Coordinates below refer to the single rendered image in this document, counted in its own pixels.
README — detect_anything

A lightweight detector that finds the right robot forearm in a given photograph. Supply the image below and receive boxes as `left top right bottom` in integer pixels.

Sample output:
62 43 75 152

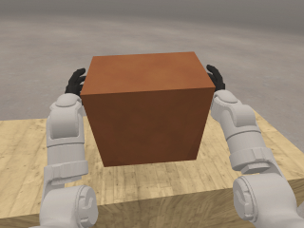
210 89 297 212

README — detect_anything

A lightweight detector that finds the left robot forearm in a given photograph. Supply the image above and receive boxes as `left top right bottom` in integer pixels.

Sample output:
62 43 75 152
39 93 88 225

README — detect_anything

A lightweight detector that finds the robot left hand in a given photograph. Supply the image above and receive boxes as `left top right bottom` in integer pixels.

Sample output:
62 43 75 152
65 67 86 105

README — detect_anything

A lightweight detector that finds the robot right hand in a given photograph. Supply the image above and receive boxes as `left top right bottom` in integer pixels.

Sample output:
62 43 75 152
206 65 225 92

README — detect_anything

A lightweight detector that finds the robot left upper arm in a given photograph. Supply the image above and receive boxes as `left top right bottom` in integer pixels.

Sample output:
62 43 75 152
29 184 99 228

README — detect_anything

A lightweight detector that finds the carton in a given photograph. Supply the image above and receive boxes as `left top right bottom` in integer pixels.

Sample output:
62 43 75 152
80 51 216 167

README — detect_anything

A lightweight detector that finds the pedestal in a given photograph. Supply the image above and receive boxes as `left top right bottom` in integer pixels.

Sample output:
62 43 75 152
0 110 304 228

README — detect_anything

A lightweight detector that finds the robot right upper arm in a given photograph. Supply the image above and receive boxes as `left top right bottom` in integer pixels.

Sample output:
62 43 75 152
233 173 304 228

